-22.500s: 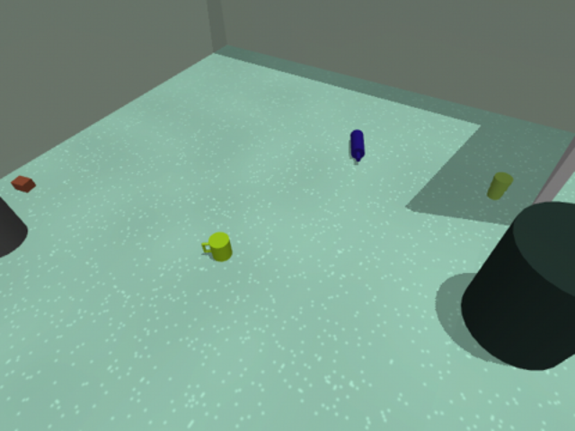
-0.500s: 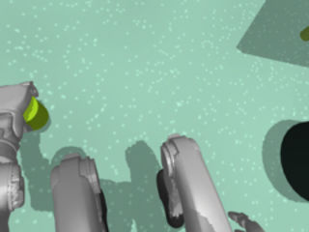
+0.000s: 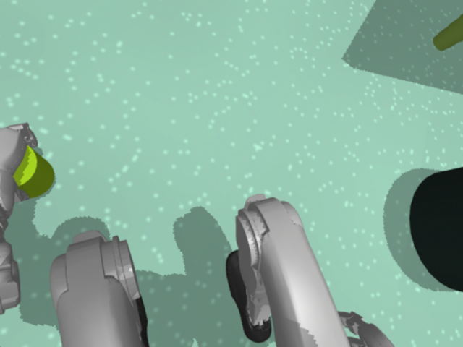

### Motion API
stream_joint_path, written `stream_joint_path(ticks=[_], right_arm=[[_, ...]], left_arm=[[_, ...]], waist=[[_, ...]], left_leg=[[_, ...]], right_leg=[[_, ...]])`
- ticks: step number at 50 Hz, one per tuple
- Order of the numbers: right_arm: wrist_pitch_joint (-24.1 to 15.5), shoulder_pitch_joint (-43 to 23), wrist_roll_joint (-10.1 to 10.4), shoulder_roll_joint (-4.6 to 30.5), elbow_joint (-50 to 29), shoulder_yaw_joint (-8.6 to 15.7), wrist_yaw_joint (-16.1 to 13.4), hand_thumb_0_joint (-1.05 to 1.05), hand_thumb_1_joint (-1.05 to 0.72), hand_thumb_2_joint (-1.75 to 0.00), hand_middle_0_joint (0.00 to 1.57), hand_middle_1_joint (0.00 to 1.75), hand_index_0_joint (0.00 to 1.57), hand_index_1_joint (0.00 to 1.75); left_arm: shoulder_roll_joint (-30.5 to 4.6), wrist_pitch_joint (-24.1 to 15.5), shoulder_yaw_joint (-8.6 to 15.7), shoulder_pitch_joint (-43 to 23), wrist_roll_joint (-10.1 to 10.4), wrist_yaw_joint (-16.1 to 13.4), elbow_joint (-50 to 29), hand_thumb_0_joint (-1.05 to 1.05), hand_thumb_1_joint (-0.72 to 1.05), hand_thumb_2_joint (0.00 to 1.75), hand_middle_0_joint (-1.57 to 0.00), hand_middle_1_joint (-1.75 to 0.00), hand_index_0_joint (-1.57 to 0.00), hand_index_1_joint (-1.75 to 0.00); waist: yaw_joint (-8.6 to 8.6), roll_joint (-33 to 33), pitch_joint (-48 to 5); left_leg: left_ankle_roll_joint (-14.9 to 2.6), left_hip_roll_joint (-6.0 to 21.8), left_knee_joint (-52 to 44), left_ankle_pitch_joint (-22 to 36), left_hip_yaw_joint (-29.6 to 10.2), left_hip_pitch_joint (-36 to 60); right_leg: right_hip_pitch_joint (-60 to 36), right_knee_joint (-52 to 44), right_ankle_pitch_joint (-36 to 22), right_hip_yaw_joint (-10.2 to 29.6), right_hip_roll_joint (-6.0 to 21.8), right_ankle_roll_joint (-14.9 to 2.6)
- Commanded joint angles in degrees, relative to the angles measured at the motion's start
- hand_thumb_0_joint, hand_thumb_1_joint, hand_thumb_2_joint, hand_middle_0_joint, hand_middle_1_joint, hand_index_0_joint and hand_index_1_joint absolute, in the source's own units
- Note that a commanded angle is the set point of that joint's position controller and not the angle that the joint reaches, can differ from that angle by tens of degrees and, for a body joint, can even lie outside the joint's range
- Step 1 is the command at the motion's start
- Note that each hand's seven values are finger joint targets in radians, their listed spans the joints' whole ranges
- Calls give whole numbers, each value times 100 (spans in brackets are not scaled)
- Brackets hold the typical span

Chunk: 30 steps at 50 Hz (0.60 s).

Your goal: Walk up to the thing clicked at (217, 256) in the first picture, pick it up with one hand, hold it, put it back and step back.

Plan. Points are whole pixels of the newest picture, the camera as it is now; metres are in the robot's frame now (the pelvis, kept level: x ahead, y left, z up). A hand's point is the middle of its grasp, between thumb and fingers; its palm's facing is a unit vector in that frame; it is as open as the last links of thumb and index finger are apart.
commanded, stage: rest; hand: left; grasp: from above
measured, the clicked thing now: (8, 172) +0.45 +0.32 -0.24
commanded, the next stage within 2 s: open in 0.58 s
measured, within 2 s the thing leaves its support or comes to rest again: rests again in 0.28 s
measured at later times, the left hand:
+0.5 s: hand (20, 172) +0.45 +0.30 -0.23, palm faces -0.47 -0.11 -0.88, open 10.9 cm
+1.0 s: hand (20, 173) +0.45 +0.30 -0.24, palm faces -0.46 -0.11 -0.88, open 11.9 cm
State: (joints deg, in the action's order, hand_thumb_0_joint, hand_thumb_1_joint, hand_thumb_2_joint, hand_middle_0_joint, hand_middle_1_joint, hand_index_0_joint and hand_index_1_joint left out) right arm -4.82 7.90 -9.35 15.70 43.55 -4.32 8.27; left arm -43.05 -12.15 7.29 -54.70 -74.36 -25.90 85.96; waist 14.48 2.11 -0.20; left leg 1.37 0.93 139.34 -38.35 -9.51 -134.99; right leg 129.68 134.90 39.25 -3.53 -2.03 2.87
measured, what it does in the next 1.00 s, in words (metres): stands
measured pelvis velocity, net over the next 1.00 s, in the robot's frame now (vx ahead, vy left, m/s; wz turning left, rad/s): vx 0.00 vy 0.00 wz -0.07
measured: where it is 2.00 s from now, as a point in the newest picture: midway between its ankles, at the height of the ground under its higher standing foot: (196, 329)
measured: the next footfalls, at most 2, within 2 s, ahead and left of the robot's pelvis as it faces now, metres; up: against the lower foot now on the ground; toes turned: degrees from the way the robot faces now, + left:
none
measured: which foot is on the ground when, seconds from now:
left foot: down 0.00-1.00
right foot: down 0.00-1.00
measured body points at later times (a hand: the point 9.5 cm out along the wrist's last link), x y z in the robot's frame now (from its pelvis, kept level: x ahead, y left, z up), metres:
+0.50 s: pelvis +0.01 +0.00 -0.02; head +0.27 +0.08 +0.34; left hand +0.47 +0.30 -0.18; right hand +0.05 -0.27 -0.11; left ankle +0.08 +0.13 -0.29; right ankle +0.10 -0.13 -0.29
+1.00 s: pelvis +0.00 +0.00 -0.02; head +0.26 +0.10 +0.34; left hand +0.47 +0.30 -0.18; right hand +0.04 -0.26 -0.10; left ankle +0.08 +0.13 -0.29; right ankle +0.10 -0.13 -0.29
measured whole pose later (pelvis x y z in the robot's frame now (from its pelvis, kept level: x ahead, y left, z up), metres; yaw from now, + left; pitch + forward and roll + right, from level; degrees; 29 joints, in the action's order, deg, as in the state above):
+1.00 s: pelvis +0.00 +0.00 -0.02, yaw -4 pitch +29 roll -11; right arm -10.2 7.1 -13.2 17.7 42.5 -10.8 12.0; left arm -50.6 -14.0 7.6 -57.2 -75.0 -33.3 96.9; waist 17.8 4.8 4.3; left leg 1.4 1.3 144.9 -39.7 -13.4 -135.8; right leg 129.6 137.5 38.7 -6.4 -3.7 3.7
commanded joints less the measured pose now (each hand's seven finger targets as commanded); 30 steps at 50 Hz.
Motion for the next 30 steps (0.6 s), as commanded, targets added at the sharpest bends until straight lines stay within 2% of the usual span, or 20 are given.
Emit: stream_joint_path(ticks=[1,3,6,9,11,12,13,14,16,17,18,19,20,21,25,26,27,28,29,30], right_arm=[[-44,1147,-46,1465,3,407,-54,0,-90,-90,20,30,20,30],[-66,1220,-67,1482,11,362,-27,0,-90,-89,20,30,20,30],[-86,1212,-79,1504,15,327,-8,0,-90,-90,20,30,20,30],[-113,1207,-128,1562,-5,292,24,0,-90,-89,20,30,20,30],[-112,1184,-127,1532,-12,254,46,0,-90,-90,20,30,20,30],[-105,1184,-133,1561,-16,247,56,0,-90,-90,20,30,20,30],[-114,1166,-151,1591,-16,246,54,0,-90,-90,20,30,20,30],[-117,1129,-165,1556,-9,218,77,0,-90,-90,20,30,20,30],[-123,1154,-181,1597,12,212,100,0,-90,-90,20,30,20,30],[-149,1138,-195,1554,10,188,124,0,-90,-90,20,30,20,30],[-154,1146,-222,1620,7,175,126,0,-90,-90,20,30,20,30],[-154,1156,-215,1642,6,174,139,0,-90,-90,20,30,20,30],[-157,1051,-203,1635,-17,149,148,0,-90,-90,20,30,20,30],[-163,1092,-222,1639,4,139,159,0,-90,-90,20,30,20,30],[-231,1098,-289,1692,-3,73,197,0,-90,-90,20,30,20,30],[-238,1057,-281,1695,-9,63,197,0,-90,-90,20,30,20,30],[-248,1060,-283,1728,-23,49,189,0,-90,-90,20,30,20,30],[-276,1034,-271,1712,-39,34,204,0,-90,-90,20,30,20,30],[-291,1055,-315,1744,-44,10,208,0,-90,-90,20,30,20,30],[-298,1038,-294,1747,-31,-4,209,0,-90,-90,20,30,20,30]], left_arm=[[-1596,55,125,-1905,154,-382,-862,0,49,106,-88,-93,-88,-92],[-1662,58,145,-1965,147,-397,-777,0,50,105,-87,-93,-88,-92],[-1771,34,254,-1859,225,-419,-836,0,48,103,-86,-93,-87,-92],[-1762,1,230,-1896,174,-435,-739,0,51,103,-86,-95,-88,-92],[-1795,-32,223,-1915,168,-448,-719,0,51,104,-87,-95,-89,-93],[-1925,-60,341,-1845,181,-483,-784,0,52,104,-89,-94,-90,-93],[-1910,-54,377,-1714,173,-508,-672,0,53,105,-88,-96,-90,-94],[-1903,-61,315,-1683,136,-524,-659,0,53,107,-89,-95,-90,-94],[-1877,-73,312,-1786,116,-572,-635,0,54,109,-89,-97,-91,-95],[-1845,-67,263,-1725,115,-575,-521,0,54,108,-89,-97,-91,-95],[-1997,-87,401,-1798,127,-615,-697,0,54,108,-90,-96,-91,-95],[-2040,-71,427,-1710,91,-638,-613,0,54,108,-90,-95,-91,-94],[-1957,-73,314,-1724,124,-655,-517,0,54,103,-89,-94,-91,-92],[-1887,-74,280,-1726,86,-675,-395,0,53,106,-89,-94,-90,-93],[-1924,-108,208,-1863,90,-727,-25,0,54,104,-88,-95,-90,-92],[-1931,-122,210,-1764,119,-737,17,0,53,105,-88,-94,-89,-93],[-1971,-135,236,-1830,120,-760,22,0,53,105,-87,-95,-89,-93],[-1877,-123,105,-1754,103,-753,211,0,53,104,-87,-94,-89,-92],[-1967,-152,182,-1859,105,-776,108,0,53,103,-87,-94,-89,-92],[-2001,-151,155,-1772,81,-794,235,0,52,103,-87,-92,-88,-91]], waist=[[25,-2157,-4121],[128,-2021,-4007],[36,-2009,-4112],[178,-2107,-3986],[166,-2059,-3988],[87,-2131,-4139],[108,-2096,-4085],[95,-2200,-4041],[200,-2149,-3997],[197,-2161,-3882],[189,-2161,-3981],[174,-2241,-3975],[173,-2198,-3895],[249,-2141,-3862],[384,-1949,-3455],[297,-1920,-3483],[365,-1873,-3481],[369,-1864,-3334],[429,-1834,-3419],[369,-1821,-3406]], left_leg=[[-234,-1,-1261,947,680,3198],[-262,-6,-1165,973,667,3030],[-257,9,-1118,1098,648,3005],[-225,4,-1091,1070,595,3065],[-250,12,-1017,1014,588,2940],[-240,9,-1045,1093,586,2993],[-232,8,-1001,1121,583,3012],[-228,24,-999,1148,591,2975],[-223,19,-946,1195,562,2987],[-232,37,-909,1212,568,2949],[-233,27,-904,1275,558,2996],[-221,35,-891,1340,558,3056],[-220,50,-898,1294,524,3004],[-232,49,-870,1267,507,3012],[-263,48,-817,934,483,2636],[-269,53,-876,873,464,2637],[-276,49,-849,855,456,2635],[-276,55,-840,806,456,2577],[-276,49,-854,837,435,2571],[-280,65,-828,823,431,2534]], right_leg=[[-1815,-1219,-1338,-637,-130,-461],[-1872,-1201,-1399,-647,-132,-437],[-2032,-1163,-1514,-660,-148,-420],[-1880,-1063,-1457,-753,-156,-451],[-1974,-1084,-1457,-736,-188,-427],[-2079,-1072,-1501,-736,-188,-421],[-2028,-1029,-1537,-765,-177,-423],[-2066,-1011,-1581,-740,-199,-420],[-1993,-969,-1626,-784,-200,-429],[-2022,-962,-1677,-766,-216,-416],[-2064,-979,-1714,-790,-214,-413],[-2091,-942,-1778,-791,-207,-418],[-1971,-930,-1723,-810,-233,-432],[-1973,-948,-1726,-827,-237,-416],[-1876,-985,-1446,-859,-245,-405],[-1912,-1041,-1379,-847,-267,-399],[-1935,-1051,-1369,-884,-256,-387],[-1895,-1032,-1325,-854,-266,-396],[-1980,-1057,-1352,-897,-275,-382],[-2002,-1042,-1354,-869,-281,-384]])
